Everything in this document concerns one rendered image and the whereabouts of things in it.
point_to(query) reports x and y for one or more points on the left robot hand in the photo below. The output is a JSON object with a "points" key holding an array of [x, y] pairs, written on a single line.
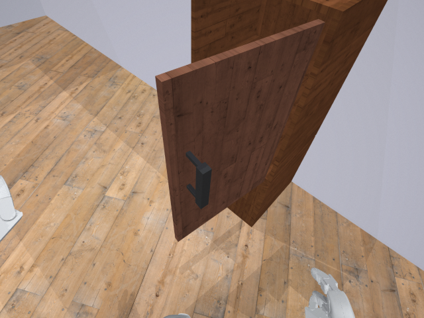
{"points": [[9, 216]]}

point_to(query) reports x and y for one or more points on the handle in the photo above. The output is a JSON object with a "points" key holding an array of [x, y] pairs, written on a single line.
{"points": [[202, 182]]}

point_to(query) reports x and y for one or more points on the right robot hand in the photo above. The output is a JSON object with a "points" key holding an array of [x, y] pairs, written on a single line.
{"points": [[335, 305]]}

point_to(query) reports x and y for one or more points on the cupboard door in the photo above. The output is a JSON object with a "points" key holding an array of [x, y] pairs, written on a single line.
{"points": [[230, 111]]}

